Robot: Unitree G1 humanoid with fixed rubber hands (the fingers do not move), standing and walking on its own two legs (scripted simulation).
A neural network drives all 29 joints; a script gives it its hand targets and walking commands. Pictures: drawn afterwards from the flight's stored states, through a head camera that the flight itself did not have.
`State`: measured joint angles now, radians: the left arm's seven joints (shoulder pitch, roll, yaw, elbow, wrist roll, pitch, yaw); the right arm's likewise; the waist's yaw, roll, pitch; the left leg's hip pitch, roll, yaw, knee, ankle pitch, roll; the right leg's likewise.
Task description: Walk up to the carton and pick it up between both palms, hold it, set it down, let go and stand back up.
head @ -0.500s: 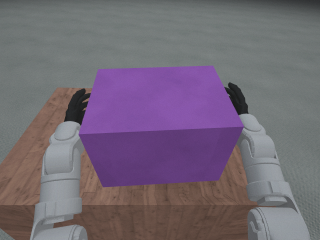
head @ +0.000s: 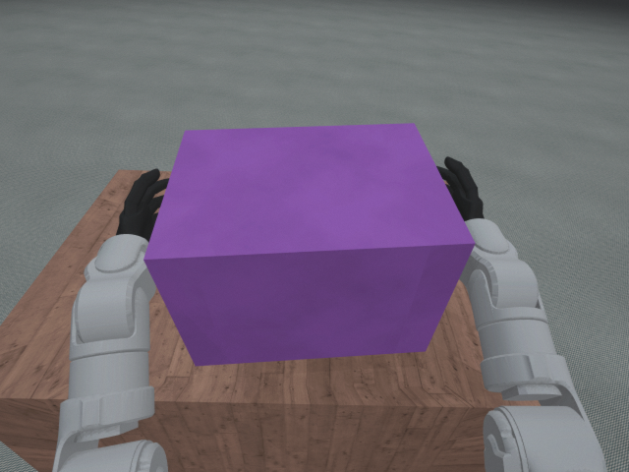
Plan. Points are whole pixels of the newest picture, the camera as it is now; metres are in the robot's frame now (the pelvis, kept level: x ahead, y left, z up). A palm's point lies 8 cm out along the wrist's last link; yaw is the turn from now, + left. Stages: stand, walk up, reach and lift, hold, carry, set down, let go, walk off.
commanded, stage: hold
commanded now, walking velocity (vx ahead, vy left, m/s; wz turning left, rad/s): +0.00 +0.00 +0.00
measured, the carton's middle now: (306, 242) +0.37 -0.01 +0.15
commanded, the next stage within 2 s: none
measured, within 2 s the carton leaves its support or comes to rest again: neither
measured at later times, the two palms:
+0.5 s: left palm (133, 237) +0.34 +0.19 +0.19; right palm (463, 218) +0.35 -0.20 +0.20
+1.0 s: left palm (138, 237) +0.34 +0.18 +0.19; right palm (464, 222) +0.35 -0.21 +0.19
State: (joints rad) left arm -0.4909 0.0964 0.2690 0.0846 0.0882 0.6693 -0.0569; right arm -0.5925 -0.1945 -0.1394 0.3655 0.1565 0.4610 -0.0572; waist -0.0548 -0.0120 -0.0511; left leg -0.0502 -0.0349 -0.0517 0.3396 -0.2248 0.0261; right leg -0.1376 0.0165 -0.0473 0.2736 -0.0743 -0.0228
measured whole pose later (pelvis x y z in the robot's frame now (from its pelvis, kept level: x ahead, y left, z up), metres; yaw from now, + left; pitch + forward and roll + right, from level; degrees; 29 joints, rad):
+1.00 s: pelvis +0.00 +0.00 +0.00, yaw +0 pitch -4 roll +0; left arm -0.50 0.09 0.28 0.08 0.10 0.70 -0.06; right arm -0.61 -0.20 -0.13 0.37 0.15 0.49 -0.05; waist -0.05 0.00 -0.04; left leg -0.05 -0.03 -0.05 0.34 -0.22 0.02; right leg -0.13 0.02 -0.04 0.27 -0.07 -0.02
